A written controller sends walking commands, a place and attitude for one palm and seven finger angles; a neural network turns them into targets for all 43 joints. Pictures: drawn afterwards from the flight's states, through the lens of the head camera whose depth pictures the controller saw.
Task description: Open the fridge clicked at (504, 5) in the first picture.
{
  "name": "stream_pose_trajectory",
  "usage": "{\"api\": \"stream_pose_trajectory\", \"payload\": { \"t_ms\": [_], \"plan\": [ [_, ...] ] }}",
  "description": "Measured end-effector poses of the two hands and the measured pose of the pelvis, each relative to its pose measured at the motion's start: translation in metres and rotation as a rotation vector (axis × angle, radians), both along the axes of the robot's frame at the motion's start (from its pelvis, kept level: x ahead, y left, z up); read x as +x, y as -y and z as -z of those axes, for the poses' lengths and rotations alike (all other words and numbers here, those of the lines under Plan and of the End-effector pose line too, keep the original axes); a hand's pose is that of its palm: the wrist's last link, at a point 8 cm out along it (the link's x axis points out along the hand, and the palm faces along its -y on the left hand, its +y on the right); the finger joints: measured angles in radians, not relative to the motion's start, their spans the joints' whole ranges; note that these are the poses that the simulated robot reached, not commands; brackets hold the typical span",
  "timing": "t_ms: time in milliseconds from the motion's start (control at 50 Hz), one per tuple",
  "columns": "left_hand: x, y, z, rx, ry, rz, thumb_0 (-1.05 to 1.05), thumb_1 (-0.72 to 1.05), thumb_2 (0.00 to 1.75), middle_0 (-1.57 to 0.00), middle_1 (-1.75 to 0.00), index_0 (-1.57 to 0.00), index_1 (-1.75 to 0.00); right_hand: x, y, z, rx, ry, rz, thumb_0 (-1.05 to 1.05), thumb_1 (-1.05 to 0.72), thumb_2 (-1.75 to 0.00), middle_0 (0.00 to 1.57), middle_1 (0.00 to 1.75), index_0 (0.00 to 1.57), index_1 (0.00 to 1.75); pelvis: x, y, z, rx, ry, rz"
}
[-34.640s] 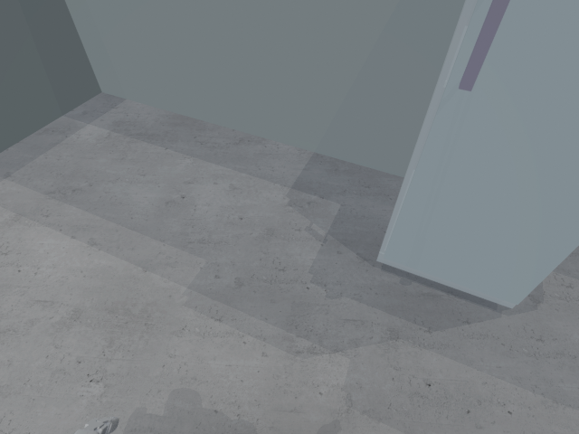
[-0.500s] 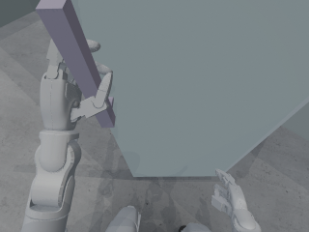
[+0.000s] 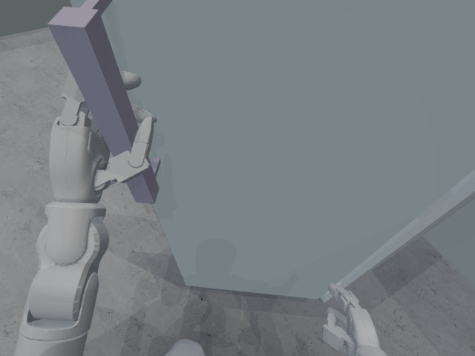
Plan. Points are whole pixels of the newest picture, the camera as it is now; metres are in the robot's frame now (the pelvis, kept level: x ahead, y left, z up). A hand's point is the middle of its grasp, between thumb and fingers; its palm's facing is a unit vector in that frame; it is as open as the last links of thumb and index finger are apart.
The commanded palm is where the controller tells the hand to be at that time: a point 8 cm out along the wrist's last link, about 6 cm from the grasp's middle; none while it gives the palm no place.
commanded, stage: walk backward, drawing the door open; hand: left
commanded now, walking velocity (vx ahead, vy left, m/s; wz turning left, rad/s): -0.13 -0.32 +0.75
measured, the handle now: (129, 119) +0.34 +0.17 +0.22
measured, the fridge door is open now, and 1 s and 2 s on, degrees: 55 74 72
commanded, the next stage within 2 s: stop walking and hold the door back in 0.56 s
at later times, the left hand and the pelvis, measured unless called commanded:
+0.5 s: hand (139, 245) +0.19 +0.12 +0.22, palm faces +0.41 -0.90 -0.15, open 7.1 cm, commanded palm +0.15 +0.16 +0.20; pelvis -0.03 -0.12 +0.02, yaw +17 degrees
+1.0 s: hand (145, 283) +0.16 +0.11 +0.22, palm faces +0.55 -0.82 -0.17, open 7.1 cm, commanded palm +0.12 +0.13 +0.21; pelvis -0.07 -0.18 +0.00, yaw +24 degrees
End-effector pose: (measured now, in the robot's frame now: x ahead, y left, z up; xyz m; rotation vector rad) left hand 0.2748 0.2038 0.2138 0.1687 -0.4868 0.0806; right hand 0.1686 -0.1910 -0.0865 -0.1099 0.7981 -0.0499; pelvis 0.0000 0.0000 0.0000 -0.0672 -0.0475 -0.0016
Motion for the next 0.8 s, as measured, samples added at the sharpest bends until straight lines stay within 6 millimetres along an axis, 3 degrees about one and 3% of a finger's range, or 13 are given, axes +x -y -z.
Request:
{"api": "stream_pose_trajectory", "payload": {
  "t_ms": [60, 180, 240, 280, 420, 560, 640, 700, 800],
  "plan": [
    [-0.018, 0.005, 0.001, 0.018, 0.023, -0.082, -0.09, 0.58, 0.85, -0.46, -1.40, -0.15, -1.31, 0.009, 0.025, 0.008, -0.004, 0.047, -0.015, 0.01, -0.91, -0.90, 0.20, 0.30, 0.20, 0.30, -0.010, 0.022, 0.012, 0.010, 0.006, -0.022],
    [-0.048, 0.012, 0.001, -0.005, 0.018, -0.121, -0.07, 0.57, 0.86, -0.46, -1.40, -0.17, -1.32, 0.008, 0.067, -0.011, -0.111, 0.041, -0.001, 0.01, -0.91, -0.90, 0.20, 0.30, 0.20, 0.30, -0.016, 0.042, 0.003, 0.061, -0.012, -0.113],
    [-0.062, 0.015, 0.003, -0.013, 0.063, -0.100, -0.10, 0.53, 0.85, -0.46, -1.40, -0.19, -1.33, 0.010, 0.080, -0.012, -0.175, 0.063, -0.027, 0.01, -0.91, -0.90, 0.20, 0.30, 0.20, 0.30, -0.017, 0.047, 0.014, 0.042, -0.034, -0.162],
    [-0.071, 0.017, 0.004, -0.009, 0.085, -0.104, -0.15, 0.51, 0.84, -0.46, -1.40, -0.18, -1.33, 0.009, 0.084, -0.011, -0.183, 0.054, -0.035, 0.01, -0.91, -0.90, 0.20, 0.30, 0.20, 0.30, -0.022, 0.055, 0.015, 0.064, -0.009, -0.166],
    [-0.105, 0.031, -0.001, 0.011, -0.005, -0.229, -0.11, 0.54, 0.86, -0.46, -1.40, -0.19, -1.33, -0.001, 0.075, -0.021, -0.123, -0.027, -0.216, 0.01, -0.91, -0.90, 0.20, 0.30, 0.20, 0.30, -0.032, 0.094, -0.014, -0.017, 0.013, -0.272],
    [-0.135, 0.050, -0.004, 0.008, -0.056, -0.395, -0.07, 0.59, 0.87, -0.46, -1.40, -0.20, -1.34, 0.017, 0.080, -0.016, -0.033, 0.012, -0.331, 0.01, -0.91, -0.90, 0.20, 0.30, 0.20, 0.30, -0.030, 0.140, -0.015, -0.037, 0.017, -0.323],
    [-0.152, 0.061, -0.002, 0.062, -0.034, -0.505, -0.15, 0.59, 0.86, -0.46, -1.40, -0.16, -1.29, 0.040, 0.096, -0.004, 0.008, 0.090, -0.387, 0.01, -0.91, -0.90, 0.20, 0.30, 0.20, 0.30, -0.025, 0.176, 0.007, 0.025, -0.002, -0.335],
    [-0.164, 0.068, -0.003, 0.075, -0.042, -0.552, -0.18, 0.58, 0.86, -0.46, -1.40, -0.16, -1.25, 0.051, 0.117, -0.003, -0.026, 0.108, -0.377, 0.01, -0.91, -0.90, 0.20, 0.30, 0.20, 0.30, -0.031, 0.184, 0.007, 0.028, 0.005, -0.360],
    [-0.169, 0.069, -0.003, 0.054, -0.024, -0.541, -0.18, 0.54, 0.88, -0.46, -1.40, -0.21, -1.26, 0.051, 0.147, -0.015, -0.136, 0.101, -0.363, 0.01, -0.91, -0.90, 0.20, 0.30, 0.20, 0.30, -0.037, 0.191, 0.001, 0.077, -0.015, -0.413]
  ]
}}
